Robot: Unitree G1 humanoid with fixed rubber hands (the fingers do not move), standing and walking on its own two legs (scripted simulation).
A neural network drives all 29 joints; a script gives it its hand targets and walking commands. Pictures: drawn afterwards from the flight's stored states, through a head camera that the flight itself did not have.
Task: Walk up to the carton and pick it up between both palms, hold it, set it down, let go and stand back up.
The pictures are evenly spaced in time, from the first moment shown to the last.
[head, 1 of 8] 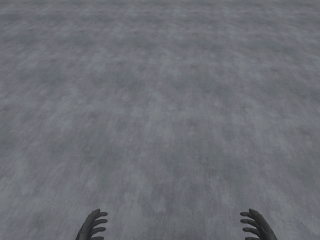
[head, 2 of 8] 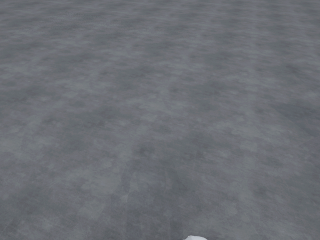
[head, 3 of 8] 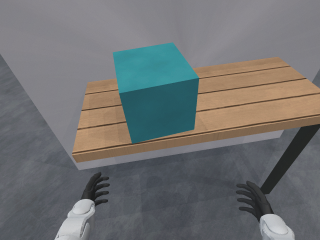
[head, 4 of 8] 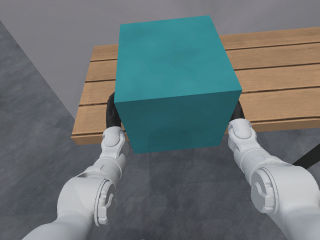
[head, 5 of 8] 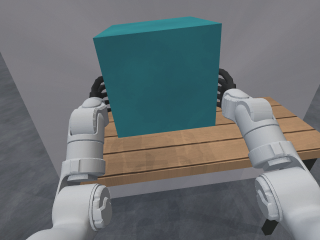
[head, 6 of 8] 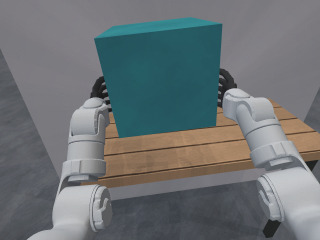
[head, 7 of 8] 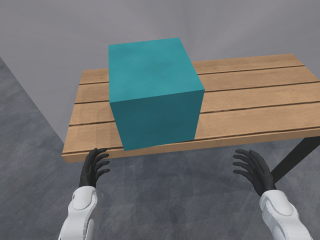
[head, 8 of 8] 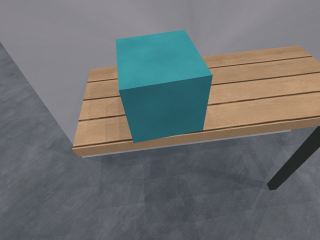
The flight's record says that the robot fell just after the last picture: no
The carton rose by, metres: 0.26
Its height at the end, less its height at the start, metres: +0.00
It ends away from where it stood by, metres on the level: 0.02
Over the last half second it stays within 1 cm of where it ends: yes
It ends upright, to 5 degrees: yes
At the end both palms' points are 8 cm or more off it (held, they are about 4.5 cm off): yes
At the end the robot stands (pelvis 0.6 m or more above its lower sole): yes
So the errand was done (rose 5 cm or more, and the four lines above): yes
